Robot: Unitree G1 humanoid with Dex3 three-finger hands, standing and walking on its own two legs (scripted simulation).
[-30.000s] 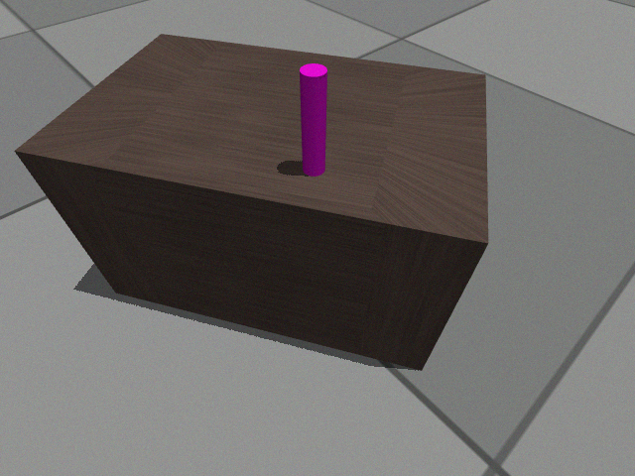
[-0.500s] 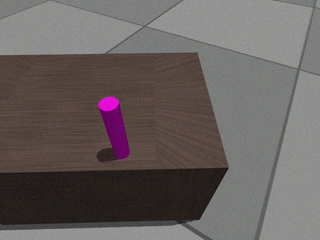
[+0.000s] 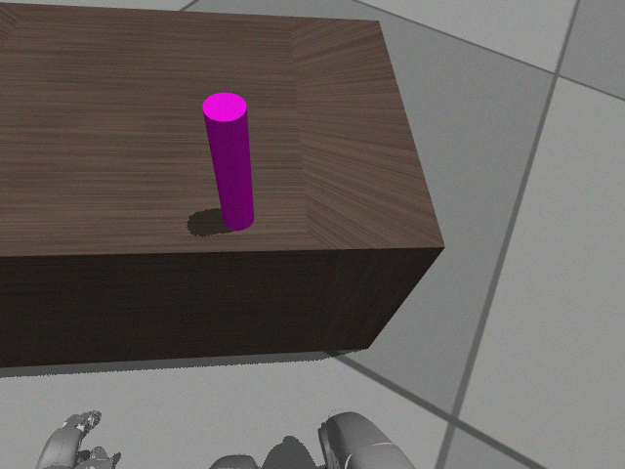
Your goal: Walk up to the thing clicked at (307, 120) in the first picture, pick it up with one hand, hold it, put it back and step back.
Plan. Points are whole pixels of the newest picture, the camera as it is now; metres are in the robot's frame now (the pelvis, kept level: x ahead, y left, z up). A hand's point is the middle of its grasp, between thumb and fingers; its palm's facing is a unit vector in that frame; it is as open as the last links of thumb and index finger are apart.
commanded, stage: step back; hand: left
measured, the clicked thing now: (233, 172) +0.51 +0.11 +0.01
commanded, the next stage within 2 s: none
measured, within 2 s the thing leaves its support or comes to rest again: neither
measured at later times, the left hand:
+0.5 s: hand out of the picture +0.02 +0.24 -0.13, palm faces -0.04 -0.91 -0.41, open 7.4 cm
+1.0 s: hand out of the picture -0.21 +0.25 -0.16, palm faces -0.08 -0.92 -0.38, open 7.4 cm
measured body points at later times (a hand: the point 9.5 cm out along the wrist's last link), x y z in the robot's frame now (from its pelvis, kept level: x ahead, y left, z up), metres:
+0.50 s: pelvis -0.12 -0.02 +0.00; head -0.05 -0.04 +0.44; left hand +0.02 +0.28 -0.10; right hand -0.03 -0.34 -0.13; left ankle -0.16 +0.12 -0.67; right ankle -0.07 -0.13 -0.73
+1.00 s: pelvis -0.28 -0.02 -0.01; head -0.22 -0.01 +0.44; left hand -0.20 +0.30 -0.14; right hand -0.15 -0.34 -0.10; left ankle -0.17 +0.10 -0.73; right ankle -0.34 -0.17 -0.70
